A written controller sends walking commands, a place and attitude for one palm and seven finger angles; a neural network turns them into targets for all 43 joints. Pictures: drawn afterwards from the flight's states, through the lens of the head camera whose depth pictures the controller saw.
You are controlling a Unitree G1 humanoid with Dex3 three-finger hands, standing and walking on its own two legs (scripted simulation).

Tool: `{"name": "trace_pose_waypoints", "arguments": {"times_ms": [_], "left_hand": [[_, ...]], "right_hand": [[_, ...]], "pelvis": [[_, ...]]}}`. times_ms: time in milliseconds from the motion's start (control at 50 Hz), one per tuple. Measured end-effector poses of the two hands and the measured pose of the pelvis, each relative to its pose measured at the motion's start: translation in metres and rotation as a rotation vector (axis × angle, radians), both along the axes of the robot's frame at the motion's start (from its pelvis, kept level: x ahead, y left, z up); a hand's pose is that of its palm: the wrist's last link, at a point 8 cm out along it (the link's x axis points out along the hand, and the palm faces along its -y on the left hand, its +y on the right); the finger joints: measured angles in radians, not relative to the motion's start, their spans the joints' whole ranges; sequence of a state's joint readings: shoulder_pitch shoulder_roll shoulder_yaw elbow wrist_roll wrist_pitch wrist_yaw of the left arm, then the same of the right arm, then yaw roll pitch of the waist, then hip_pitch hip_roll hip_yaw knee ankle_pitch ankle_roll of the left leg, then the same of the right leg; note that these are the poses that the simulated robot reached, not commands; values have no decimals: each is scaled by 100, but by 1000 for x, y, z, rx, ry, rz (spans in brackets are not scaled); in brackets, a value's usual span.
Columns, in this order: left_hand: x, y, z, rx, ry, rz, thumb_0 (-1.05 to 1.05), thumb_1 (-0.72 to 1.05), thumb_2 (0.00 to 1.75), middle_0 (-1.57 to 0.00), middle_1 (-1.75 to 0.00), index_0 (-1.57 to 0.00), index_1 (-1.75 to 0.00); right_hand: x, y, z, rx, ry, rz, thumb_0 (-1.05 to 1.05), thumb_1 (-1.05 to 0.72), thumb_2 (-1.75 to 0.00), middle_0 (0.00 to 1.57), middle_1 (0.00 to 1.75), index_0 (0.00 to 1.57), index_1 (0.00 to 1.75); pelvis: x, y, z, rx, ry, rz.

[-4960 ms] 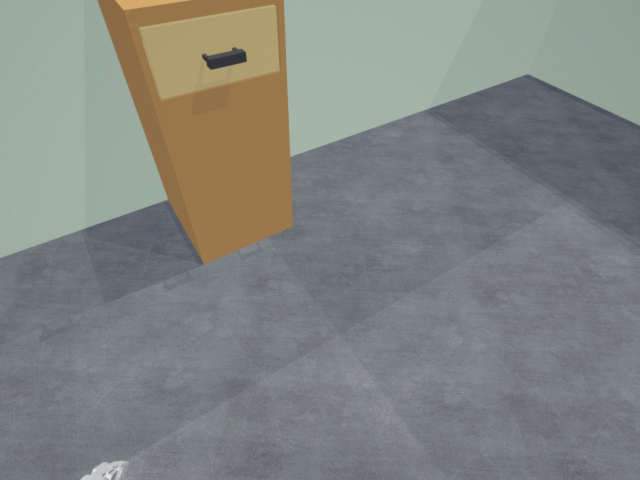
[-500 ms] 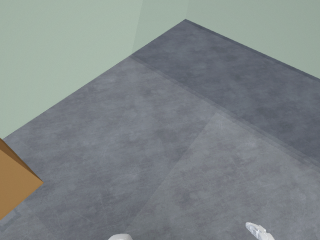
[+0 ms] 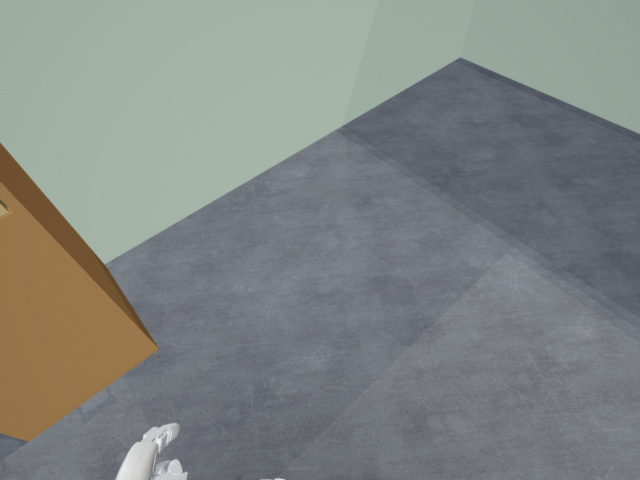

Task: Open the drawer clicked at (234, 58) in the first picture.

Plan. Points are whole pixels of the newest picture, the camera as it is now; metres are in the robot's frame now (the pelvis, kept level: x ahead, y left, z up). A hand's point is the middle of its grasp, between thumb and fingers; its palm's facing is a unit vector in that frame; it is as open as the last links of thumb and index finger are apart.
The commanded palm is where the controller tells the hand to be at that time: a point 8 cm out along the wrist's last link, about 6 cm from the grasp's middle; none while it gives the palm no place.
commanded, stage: turn to face it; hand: left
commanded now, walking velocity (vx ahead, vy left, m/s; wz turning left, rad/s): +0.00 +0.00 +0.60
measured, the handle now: out of the picture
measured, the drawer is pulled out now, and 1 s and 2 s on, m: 0.00 0.00 0.00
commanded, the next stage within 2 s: take the last steps up to it in 1.02 s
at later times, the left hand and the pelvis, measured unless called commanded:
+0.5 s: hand out of the picture -0.04 +0.25 -0.18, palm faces +0.35 -0.90 -0.26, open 7.4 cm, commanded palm none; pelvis +0.00 +0.03 -0.01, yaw +19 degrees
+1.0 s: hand out of the picture +0.02 +0.22 -0.13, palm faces +0.50 -0.81 -0.30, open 7.4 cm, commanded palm none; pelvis +0.03 -0.01 +0.00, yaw +32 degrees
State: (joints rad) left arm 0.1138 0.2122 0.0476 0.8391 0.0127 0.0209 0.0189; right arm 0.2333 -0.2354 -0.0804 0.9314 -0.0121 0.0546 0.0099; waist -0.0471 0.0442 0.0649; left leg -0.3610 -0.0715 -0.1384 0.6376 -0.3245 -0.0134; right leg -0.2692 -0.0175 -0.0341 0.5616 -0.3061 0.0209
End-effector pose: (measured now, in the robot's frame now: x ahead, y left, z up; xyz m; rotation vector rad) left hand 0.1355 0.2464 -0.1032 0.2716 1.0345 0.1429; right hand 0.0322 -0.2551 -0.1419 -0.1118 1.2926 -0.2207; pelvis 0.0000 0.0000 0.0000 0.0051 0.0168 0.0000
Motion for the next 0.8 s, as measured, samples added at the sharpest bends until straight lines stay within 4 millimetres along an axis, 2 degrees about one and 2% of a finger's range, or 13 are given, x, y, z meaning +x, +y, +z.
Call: {"name": "trace_pose_waypoints", "arguments": {"times_ms": [140,260,340,440,500,560,660,800], "left_hand": [[-45,-14,11,2,39,102,1,91,89,-20,-30,-20,-30],[-92,-10,1,-23,101,212,1,90,89,-20,-30,-20,-30],[-131,2,-13,-45,168,296,1,90,89,-20,-30,-20,-30],[-182,31,-41,-78,244,412,1,90,89,-20,-30,-20,-30],[-201,46,-47,-80,290,463,1,91,89,-20,-30,-20,-30],[-203,56,-40,-82,279,496,1,91,89,-20,-30,-20,-30],[-185,66,-25,-76,181,518,1,91,89,-20,-30,-20,-30],[-154,59,-10,-50,82,535,1,91,89,-20,-30,-20,-30]], "right_hand": [[19,-19,4,12,25,87,0,-91,-90,20,30,19,30],[52,-15,9,-6,35,194,0,-91,-90,20,30,19,30],[88,4,14,-27,3,290,0,-91,-90,20,30,19,30],[140,46,19,-68,-98,423,0,-91,-90,20,30,19,30],[157,69,29,-76,-158,472,0,-91,-90,20,30,19,30],[162,82,40,-85,-176,502,0,-91,-90,20,30,20,30],[163,96,44,-70,-158,541,0,-91,-90,20,30,20,30],[156,92,30,-21,-109,560,0,-90,-90,20,30,20,30]], "pelvis": [[2,-13,11,29,-24,106],[2,-12,11,34,-28,192],[1,-3,8,27,-22,243],[0,20,-8,2,-12,310],[-1,28,-7,2,-16,329],[0,34,1,-17,-20,360],[2,38,10,-26,-25,411],[10,26,11,-10,-27,474]]}}
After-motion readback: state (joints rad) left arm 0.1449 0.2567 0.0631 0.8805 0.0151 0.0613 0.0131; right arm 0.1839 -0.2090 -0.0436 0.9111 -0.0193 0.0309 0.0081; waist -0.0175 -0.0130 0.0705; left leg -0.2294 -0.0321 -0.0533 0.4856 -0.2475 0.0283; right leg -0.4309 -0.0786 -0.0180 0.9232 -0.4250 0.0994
